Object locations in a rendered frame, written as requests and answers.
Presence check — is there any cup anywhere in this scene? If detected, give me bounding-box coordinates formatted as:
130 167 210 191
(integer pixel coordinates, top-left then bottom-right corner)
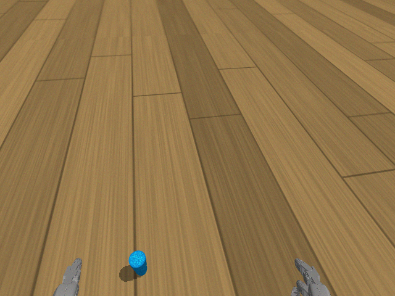
128 250 147 276

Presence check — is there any left robot hand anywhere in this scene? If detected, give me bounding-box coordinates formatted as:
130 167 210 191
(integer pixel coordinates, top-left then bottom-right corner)
53 258 82 296

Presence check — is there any right robot hand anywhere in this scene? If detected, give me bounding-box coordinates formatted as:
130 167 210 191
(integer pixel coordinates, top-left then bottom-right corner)
291 258 331 296

